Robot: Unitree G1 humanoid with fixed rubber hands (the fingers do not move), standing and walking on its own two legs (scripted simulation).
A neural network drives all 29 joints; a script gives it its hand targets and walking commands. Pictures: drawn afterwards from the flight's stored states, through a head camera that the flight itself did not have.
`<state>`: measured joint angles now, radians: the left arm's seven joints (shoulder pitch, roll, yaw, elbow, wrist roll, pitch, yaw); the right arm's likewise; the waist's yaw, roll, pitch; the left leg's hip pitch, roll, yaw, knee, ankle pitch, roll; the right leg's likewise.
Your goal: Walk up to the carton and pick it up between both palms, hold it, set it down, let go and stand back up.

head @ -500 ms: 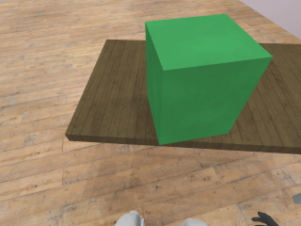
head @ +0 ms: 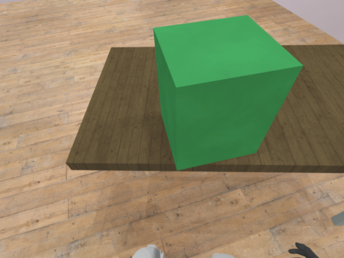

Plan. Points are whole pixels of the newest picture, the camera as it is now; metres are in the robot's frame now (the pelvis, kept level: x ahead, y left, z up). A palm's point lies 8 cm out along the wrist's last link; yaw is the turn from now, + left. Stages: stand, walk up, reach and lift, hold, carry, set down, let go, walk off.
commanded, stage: walk up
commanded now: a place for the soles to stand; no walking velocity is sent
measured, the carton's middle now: (210, 97) +0.48 -0.08 +0.10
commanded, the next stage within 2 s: reach and lift in 1.14 s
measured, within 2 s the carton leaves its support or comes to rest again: neither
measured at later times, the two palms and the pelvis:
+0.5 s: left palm out of the picture +0.07 +0.27 -0.10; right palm out of the picture +0.08 -0.34 -0.10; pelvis +0.00 -0.03 +0.00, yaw -2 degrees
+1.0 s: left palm out of the picture +0.09 +0.26 -0.10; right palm out of the picture +0.09 -0.35 -0.09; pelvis +0.01 -0.04 +0.00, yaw -2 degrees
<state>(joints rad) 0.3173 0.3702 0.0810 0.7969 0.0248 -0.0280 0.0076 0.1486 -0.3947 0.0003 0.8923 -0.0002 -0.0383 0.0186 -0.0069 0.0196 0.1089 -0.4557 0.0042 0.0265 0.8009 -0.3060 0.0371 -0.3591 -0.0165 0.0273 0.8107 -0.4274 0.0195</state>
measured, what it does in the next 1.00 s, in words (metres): stands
